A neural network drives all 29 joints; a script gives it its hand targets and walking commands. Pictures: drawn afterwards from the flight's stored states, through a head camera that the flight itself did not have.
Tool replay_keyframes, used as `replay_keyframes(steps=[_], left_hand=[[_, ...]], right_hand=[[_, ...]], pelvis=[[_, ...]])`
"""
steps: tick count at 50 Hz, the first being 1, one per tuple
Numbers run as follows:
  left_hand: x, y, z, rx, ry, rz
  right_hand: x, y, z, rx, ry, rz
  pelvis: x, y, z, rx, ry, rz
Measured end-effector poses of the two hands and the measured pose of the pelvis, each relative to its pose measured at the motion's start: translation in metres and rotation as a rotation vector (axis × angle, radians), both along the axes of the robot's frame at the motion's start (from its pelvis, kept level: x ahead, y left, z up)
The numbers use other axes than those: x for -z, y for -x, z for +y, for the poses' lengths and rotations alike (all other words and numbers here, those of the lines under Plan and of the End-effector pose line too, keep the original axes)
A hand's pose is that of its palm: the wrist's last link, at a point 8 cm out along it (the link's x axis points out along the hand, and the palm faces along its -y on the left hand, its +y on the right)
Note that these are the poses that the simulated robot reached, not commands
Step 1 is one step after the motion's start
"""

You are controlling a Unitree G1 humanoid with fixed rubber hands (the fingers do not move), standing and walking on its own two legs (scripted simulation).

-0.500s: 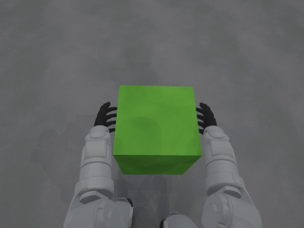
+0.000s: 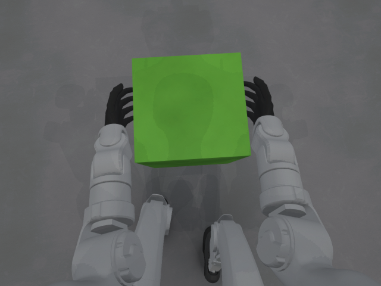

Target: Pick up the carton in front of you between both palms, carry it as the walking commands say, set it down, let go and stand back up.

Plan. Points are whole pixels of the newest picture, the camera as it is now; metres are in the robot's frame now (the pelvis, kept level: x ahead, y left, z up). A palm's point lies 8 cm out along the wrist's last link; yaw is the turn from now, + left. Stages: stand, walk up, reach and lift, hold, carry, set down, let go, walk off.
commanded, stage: set down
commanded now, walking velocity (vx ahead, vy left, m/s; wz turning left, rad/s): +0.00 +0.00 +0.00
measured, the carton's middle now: (189, 121) +0.45 +0.07 -0.15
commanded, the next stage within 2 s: none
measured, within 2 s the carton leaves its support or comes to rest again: neither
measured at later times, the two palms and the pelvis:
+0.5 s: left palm (119, 129) +0.42 +0.25 -0.23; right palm (228, 118) +0.50 -0.04 -0.22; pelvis -0.03 +0.00 -0.12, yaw -2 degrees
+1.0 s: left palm (121, 134) +0.44 +0.28 -0.37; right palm (209, 120) +0.53 +0.00 -0.37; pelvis -0.05 +0.00 -0.21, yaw -3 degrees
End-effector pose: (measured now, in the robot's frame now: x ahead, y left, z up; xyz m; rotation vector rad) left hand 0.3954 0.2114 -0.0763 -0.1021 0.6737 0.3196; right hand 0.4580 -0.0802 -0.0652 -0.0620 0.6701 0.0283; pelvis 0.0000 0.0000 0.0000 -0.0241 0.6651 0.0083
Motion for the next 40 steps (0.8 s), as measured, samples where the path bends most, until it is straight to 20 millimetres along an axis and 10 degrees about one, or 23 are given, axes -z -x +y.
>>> replay_keyframes(steps=[40], left_hand=[[0.244,-0.036,0.056,-0.067,-0.032,0.066]], right_hand=[[0.246,-0.066,0.063,-0.142,0.051,0.046]], pelvis=[[0.176,0.044,0.002,0.037,0.011,0.142]])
